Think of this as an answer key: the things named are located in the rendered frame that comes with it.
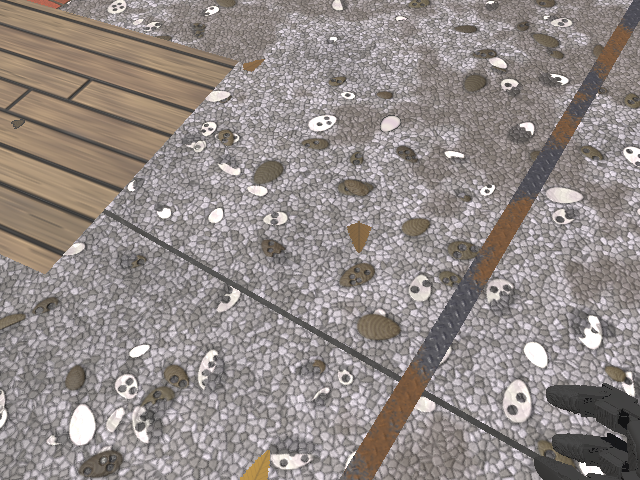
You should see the right robot hand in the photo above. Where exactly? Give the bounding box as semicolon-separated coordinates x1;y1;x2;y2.
534;383;640;480

